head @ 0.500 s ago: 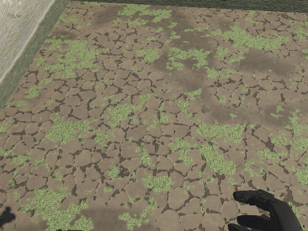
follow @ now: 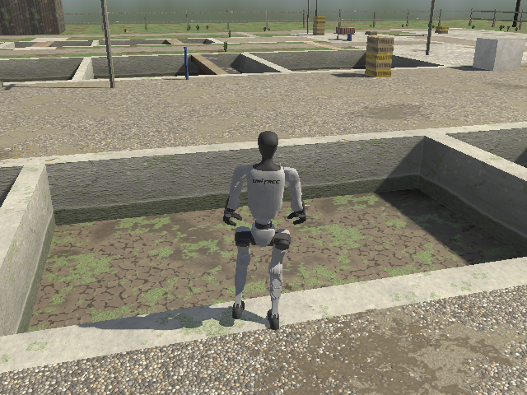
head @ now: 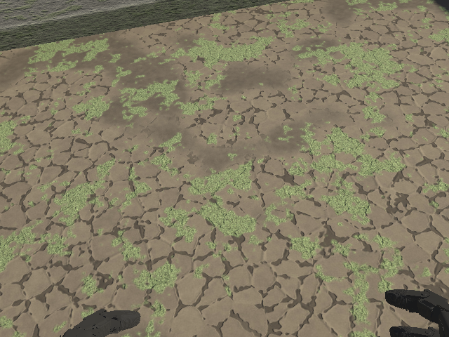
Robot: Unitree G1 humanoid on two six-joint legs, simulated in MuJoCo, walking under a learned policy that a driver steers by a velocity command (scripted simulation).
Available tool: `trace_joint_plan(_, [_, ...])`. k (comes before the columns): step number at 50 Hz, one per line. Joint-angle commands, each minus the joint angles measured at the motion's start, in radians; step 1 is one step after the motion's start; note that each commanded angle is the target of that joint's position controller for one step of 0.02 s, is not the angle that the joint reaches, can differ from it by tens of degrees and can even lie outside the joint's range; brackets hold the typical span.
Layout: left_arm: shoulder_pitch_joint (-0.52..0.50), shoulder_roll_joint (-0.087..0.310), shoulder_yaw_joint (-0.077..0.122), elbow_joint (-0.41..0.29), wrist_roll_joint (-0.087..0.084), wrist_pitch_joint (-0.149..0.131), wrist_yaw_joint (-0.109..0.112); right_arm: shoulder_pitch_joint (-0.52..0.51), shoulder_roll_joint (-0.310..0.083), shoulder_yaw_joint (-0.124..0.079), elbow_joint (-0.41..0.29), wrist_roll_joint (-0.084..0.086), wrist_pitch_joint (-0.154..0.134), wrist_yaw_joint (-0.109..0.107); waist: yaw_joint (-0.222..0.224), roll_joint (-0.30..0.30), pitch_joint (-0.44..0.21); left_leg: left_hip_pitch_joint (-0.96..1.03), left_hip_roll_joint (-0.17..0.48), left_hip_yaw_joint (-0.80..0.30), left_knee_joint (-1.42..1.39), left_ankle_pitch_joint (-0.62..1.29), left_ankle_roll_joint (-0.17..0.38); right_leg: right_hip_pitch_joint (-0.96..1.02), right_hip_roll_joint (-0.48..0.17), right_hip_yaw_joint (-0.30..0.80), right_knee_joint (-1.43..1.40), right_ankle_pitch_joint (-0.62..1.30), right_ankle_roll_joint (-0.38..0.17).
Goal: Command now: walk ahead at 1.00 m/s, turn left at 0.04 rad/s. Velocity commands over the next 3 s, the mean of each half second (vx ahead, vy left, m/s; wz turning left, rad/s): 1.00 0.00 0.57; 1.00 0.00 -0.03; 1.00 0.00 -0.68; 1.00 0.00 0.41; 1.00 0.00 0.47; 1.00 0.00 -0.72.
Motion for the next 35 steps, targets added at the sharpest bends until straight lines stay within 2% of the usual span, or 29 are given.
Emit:
trace_joint_plan(1, [-0.097, 0.186, 0.052, -0.116, 0.028, -0.042, 0.044, -0.115, -0.034, -0.010, -0.106, 0.012, -0.021, -0.010, 0.000, -0.125, -0.099, -0.278, -0.096, -0.191, 0.268, 0.131, -0.018, 0.131, -0.337, 0.506, -0.473, -0.284, -0.036])
trace_joint_plan(3, [-0.133, 0.142, 0.040, -0.120, 0.024, -0.073, 0.037, -0.028, -0.044, -0.027, -0.066, 0.007, 0.000, -0.005, -0.059, -0.080, -0.122, -0.177, -0.105, -0.167, 0.315, 0.205, -0.018, 0.056, -0.308, 0.406, -0.441, -0.213, 0.004])
trace_joint_plan(5, [-0.107, 0.129, 0.039, -0.116, 0.015, -0.093, 0.031, -0.017, -0.058, -0.033, -0.047, 0.009, 0.015, 0.005, -0.053, -0.040, -0.128, -0.148, -0.103, -0.134, 0.307, 0.241, -0.026, 0.069, -0.302, 0.352, -0.437, -0.168, 0.000])
trace_joint_plan(7, [-0.059, 0.126, 0.043, -0.109, 0.015, -0.106, 0.030, -0.034, -0.052, -0.028, -0.044, 0.009, 0.027, 0.007, -0.026, -0.033, -0.110, -0.160, -0.090, -0.121, 0.264, 0.267, -0.024, 0.114, -0.314, 0.309, -0.429, -0.127, -0.018])
trace_joint_plan(10, [0.020, 0.130, 0.053, -0.095, 0.030, -0.113, 0.030, -0.072, -0.044, -0.015, -0.054, 0.008, 0.027, 0.009, 0.018, -0.074, -0.095, -0.171, -0.047, -0.090, 0.152, 0.266, -0.007, 0.195, -0.346, 0.273, -0.439, -0.121, -0.055])
trace_joint_plan(12, [0.034, 0.131, 0.056, -0.078, 0.033, -0.121, 0.027, -0.088, -0.041, -0.007, -0.064, 0.002, 0.025, 0.015, 0.030, -0.121, -0.084, -0.119, -0.008, -0.052, 0.021, 0.231, 0.010, 0.205, -0.351, 0.213, -0.448, -0.097, -0.047])
trace_joint_plan(14, [0.041, 0.144, 0.065, -0.059, 0.037, -0.119, 0.027, -0.119, -0.053, -0.009, -0.081, 0.013, 0.021, 0.031, 0.055, -0.170, -0.070, -0.018, 0.024, 0.013, -0.146, 0.144, 0.030, 0.194, -0.348, 0.134, -0.461, -0.059, -0.040])
trace_joint_plan(15, [0.041, 0.151, 0.070, -0.049, 0.035, -0.114, 0.027, -0.120, -0.051, -0.007, -0.083, 0.017, 0.020, 0.039, 0.062, -0.191, -0.069, 0.069, 0.032, 0.061, -0.218, 0.090, 0.042, 0.167, -0.341, 0.082, -0.463, -0.037, -0.037])
trace_joint_plan(16, [0.052, 0.159, 0.076, -0.031, 0.033, -0.113, 0.024, -0.123, -0.047, -0.005, -0.085, 0.017, 0.017, 0.043, 0.071, -0.185, -0.068, 0.140, 0.038, 0.101, -0.266, 0.047, 0.057, 0.150, -0.339, 0.048, -0.463, -0.029, -0.036])
trace_joint_plan(17, [0.049, 0.165, 0.081, -0.020, 0.031, -0.112, 0.022, -0.123, -0.045, -0.003, -0.089, 0.023, 0.020, 0.051, 0.070, -0.199, -0.063, 0.188, 0.040, 0.125, -0.320, 0.021, 0.074, 0.151, -0.339, 0.026, -0.455, -0.033, -0.036])
trace_joint_plan(18, [0.035, 0.166, 0.085, -0.011, 0.021, -0.110, 0.022, -0.095, -0.040, -0.001, -0.081, 0.025, 0.021, 0.059, 0.055, -0.200, -0.068, 0.248, 0.038, 0.144, -0.381, 0.033, 0.094, 0.148, -0.338, 0.004, -0.439, -0.041, -0.030])
trace_joint_plan(19, [0.003, 0.161, 0.087, -0.009, 0.007, -0.104, 0.024, -0.028, -0.029, 0.002, -0.053, 0.021, 0.019, 0.066, 0.015, -0.166, -0.084, 0.354, 0.027, 0.165, -0.466, 0.118, 0.117, 0.123, -0.315, -0.042, -0.390, -0.055, -0.006])
trace_joint_plan(20, [0.003, 0.125, 0.082, -0.007, 0.004, -0.096, 0.029, 0.067, -0.030, -0.002, -0.011, 0.011, 0.012, 0.072, -0.015, -0.083, -0.110, 0.458, 0.005, 0.140, -0.499, 0.130, 0.142, 0.092, -0.255, -0.114, -0.251, -0.037, 0.030])
trace_joint_plan(21, [-0.019, 0.081, 0.074, -0.030, 0.006, -0.087, 0.040, 0.130, -0.068, -0.011, 0.012, 0.005, 0.003, 0.073, -0.028, 0.075, -0.088, 0.522, 0.040, 0.032, -0.453, 0.302, 0.183, -0.026, -0.169, -0.207, -0.042, 0.014, 0.089])
trace_joint_plan(22, [-0.176, 0.104, 0.073, -0.110, 0.005, -0.078, 0.042, 0.149, -0.181, -0.048, 0.002, 0.038, 0.010, 0.067, -0.133, 0.278, -0.060, 0.527, 0.130, -0.316, -0.624, 0.209, 0.277, -0.257, -0.049, -0.205, 0.060, -0.105, 0.147])
trace_joint_plan(23, [-0.295, 0.124, 0.078, -0.166, 0.008, -0.083, 0.038, 0.149, -0.203, -0.058, -0.024, 0.022, 0.009, 0.050, -0.168, 0.238, -0.039, 0.586, 0.210, -0.512, -0.715, 0.168, 0.329, -0.426, -0.054, -0.063, 0.149, -0.172, 0.159])
trace_joint_plan(24, [-0.277, 0.127, 0.080, -0.160, 0.011, -0.093, 0.029, 0.106, -0.199, -0.057, -0.042, -0.001, 0.006, 0.030, -0.136, 0.178, -0.081, 0.629, 0.244, -0.549, -0.710, 0.223, 0.359, -0.458, -0.071, 0.002, 0.201, -0.147, 0.164])
trace_joint_plan(25, [-0.212, 0.125, 0.078, -0.136, 0.010, -0.101, 0.025, 0.068, -0.183, -0.054, -0.047, -0.012, 0.001, 0.020, -0.093, 0.146, -0.123, 0.629, 0.234, -0.530, -0.665, 0.275, 0.359, -0.437, -0.081, 0.027, 0.229, -0.117, 0.163])
trace_joint_plan(26, [-0.161, 0.117, 0.075, -0.114, 0.013, -0.108, 0.022, 0.028, -0.154, -0.048, -0.058, -0.004, -0.003, 0.017, -0.058, 0.113, -0.153, 0.586, 0.206, -0.486, -0.638, 0.252, 0.339, -0.372, -0.092, 0.035, 0.233, -0.081, 0.163])
trace_joint_plan(27, [-0.123, 0.096, 0.072, -0.095, 0.014, -0.105, 0.018, -0.035, -0.106, -0.031, -0.079, 0.000, -0.007, 0.014, -0.032, 0.127, -0.181, 0.524, 0.170, -0.429, -0.628, 0.243, 0.312, -0.290, -0.092, 0.027, 0.233, -0.056, 0.167])
trace_joint_plan(28, [-0.103, 0.074, 0.064, -0.077, 0.022, -0.100, 0.019, -0.077, -0.069, -0.015, -0.098, 0.002, -0.008, 0.017, -0.021, 0.112, -0.205, 0.458, 0.146, -0.381, -0.628, 0.268, 0.290, -0.197, -0.092, 0.007, 0.226, -0.026, 0.173])
trace_joint_plan(29, [-0.094, 0.059, 0.057, -0.076, 0.018, -0.093, 0.023, -0.093, -0.056, -0.008, -0.103, 0.005, -0.016, 0.022, -0.014, 0.110, -0.208, 0.381, 0.122, -0.347, -0.641, 0.255, 0.276, -0.104, -0.094, -0.011, 0.203, -0.003, 0.174])
trace_joint_plan(30, [-0.090, 0.056, 0.054, -0.076, 0.012, -0.087, 0.026, -0.109, -0.056, -0.006, -0.108, 0.008, -0.022, 0.030, -0.011, 0.105, -0.196, 0.318, 0.103, -0.323, -0.655, 0.229, 0.264, -0.017, -0.097, -0.020, 0.143, 0.017, 0.167])
trace_joint_plan(31, [-0.084, 0.064, 0.053, -0.074, 0.006, -0.080, 0.028, -0.110, -0.074, -0.013, -0.102, 0.016, -0.030, 0.037, -0.013, 0.113, -0.192, 0.292, 0.089, -0.294, -0.668, 0.203, 0.256, 0.061, -0.097, -0.035, 0.062, 0.035, 0.157])
trace_joint_plan(32, [-0.081, 0.079, 0.053, -0.065, -0.004, -0.078, 0.025, -0.088, -0.099, -0.020, -0.098, 0.021, -0.032, 0.043, -0.026, 0.135, -0.186, 0.295, 0.096, -0.298, -0.695, 0.181, 0.260, 0.111, -0.090, -0.066, 0.005, 0.032, 0.142])
trace_joint_plan(33, [-0.065, 0.083, 0.054, -0.054, -0.009, -0.080, 0.024, -0.091, -0.100, -0.022, -0.098, 0.028, -0.031, 0.048, -0.020, 0.124, -0.161, 0.291, 0.102, -0.296, -0.691, 0.150, 0.256, 0.158, -0.097, -0.079, -0.083, 0.064, 0.123])
trace_joint_plan(34, [-0.031, 0.069, 0.050, -0.033, -0.004, -0.082, 0.022, -0.099, -0.088, -0.019, -0.102, 0.038, -0.029, 0.050, -0.006, 0.091, -0.146, 0.267, 0.099, -0.280, -0.675, 0.115, 0.237, 0.242, -0.093, -0.112, -0.182, 0.134, 0.101])
trace_joint_plan(35, [0.008, 0.058, 0.046, -0.011, 0.010, -0.084, 0.019, -0.088, -0.064, -0.014, -0.101, 0.042, -0.029, 0.052, -0.003, 0.045, -0.132, 0.242, 0.080, -0.253, -0.630, 0.088, 0.211, 0.316, -0.082, -0.115, -0.224, 0.161, 0.079])
Next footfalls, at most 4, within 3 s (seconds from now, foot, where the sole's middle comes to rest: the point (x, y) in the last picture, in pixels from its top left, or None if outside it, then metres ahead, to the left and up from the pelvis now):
0.38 left None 0.02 0.15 -0.74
0.70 right None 0.13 -0.01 -0.74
2.40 left None -0.03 0.16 -0.74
2.86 right None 0.12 -0.03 -0.74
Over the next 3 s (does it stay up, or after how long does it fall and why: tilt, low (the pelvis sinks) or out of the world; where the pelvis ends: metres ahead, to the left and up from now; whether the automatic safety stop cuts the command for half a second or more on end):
stays up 0.02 0.03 -0.01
